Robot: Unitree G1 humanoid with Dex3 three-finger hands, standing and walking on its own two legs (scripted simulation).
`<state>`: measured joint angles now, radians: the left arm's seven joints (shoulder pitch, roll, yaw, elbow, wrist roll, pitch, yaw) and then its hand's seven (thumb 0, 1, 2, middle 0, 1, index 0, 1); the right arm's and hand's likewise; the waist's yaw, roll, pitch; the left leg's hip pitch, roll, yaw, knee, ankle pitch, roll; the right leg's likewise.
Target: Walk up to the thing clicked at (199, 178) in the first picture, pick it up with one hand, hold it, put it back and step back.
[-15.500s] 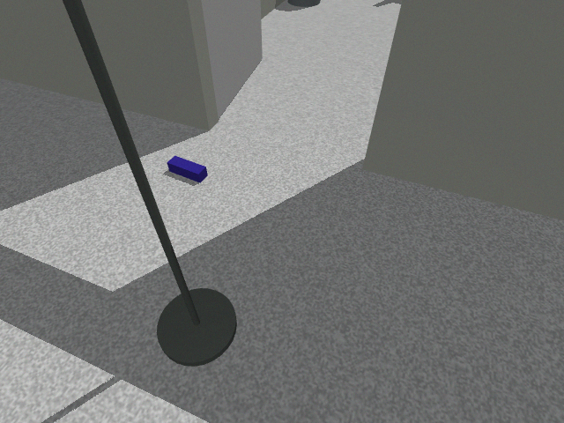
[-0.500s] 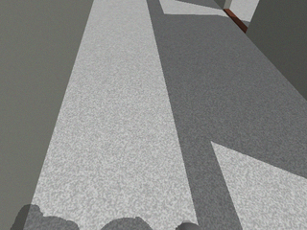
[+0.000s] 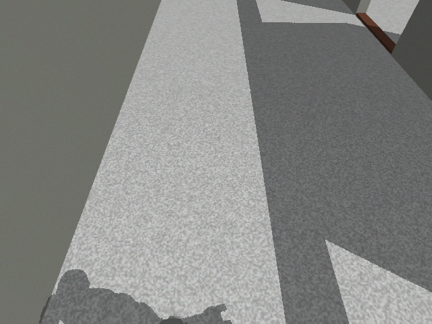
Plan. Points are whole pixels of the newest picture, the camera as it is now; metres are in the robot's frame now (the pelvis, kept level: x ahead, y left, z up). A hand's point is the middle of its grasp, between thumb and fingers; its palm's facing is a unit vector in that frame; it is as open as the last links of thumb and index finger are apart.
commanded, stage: walk up
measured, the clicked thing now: out of the picture -0.12 -1.28 -0.74
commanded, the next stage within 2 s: none
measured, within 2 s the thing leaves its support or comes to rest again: neither
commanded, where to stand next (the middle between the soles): +0.51 +0.02 m, yaw -1 degrees
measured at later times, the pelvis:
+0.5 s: pelvis +0.20 -0.01 -0.02, yaw -8 degrees
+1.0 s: pelvis +0.44 +0.04 -0.03, yaw -31 degrees
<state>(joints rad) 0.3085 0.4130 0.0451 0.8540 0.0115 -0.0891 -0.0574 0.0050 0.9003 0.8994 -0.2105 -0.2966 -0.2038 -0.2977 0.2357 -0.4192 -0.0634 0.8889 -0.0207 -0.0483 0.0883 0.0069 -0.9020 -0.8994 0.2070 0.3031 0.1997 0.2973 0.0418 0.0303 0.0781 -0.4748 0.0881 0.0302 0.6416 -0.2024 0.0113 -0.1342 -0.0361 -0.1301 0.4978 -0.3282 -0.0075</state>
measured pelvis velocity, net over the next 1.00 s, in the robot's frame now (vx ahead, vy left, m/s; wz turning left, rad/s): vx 0.44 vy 0.04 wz -0.54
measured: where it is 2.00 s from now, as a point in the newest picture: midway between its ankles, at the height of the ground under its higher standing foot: (193, 262)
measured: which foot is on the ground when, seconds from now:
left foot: up 0.00-0.04, down 0.06-0.50, up 0.52-0.96, down 0.98-1.00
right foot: down 0.00-0.08, up 0.10-0.48, down 0.50-1.00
